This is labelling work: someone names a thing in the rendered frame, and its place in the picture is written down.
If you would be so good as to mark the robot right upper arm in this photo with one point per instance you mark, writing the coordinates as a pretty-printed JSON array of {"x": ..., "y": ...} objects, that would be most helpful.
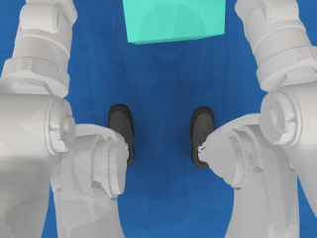
[{"x": 289, "y": 118}]

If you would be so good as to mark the robot right shin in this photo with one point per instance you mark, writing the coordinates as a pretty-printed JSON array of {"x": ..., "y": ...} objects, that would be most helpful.
[{"x": 209, "y": 154}]

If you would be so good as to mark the carton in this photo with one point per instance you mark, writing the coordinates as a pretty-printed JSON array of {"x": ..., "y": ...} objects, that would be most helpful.
[{"x": 162, "y": 21}]

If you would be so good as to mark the right robot forearm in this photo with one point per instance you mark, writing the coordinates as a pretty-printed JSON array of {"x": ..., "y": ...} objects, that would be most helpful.
[{"x": 279, "y": 42}]

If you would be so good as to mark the left robot forearm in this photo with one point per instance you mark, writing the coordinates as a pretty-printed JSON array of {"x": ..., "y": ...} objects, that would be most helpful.
[{"x": 42, "y": 49}]

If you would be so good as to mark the robot left upper arm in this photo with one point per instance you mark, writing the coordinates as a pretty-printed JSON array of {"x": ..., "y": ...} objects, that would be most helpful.
[{"x": 34, "y": 130}]

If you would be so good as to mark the robot left thigh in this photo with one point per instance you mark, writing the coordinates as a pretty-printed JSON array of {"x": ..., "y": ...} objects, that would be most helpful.
[{"x": 93, "y": 174}]

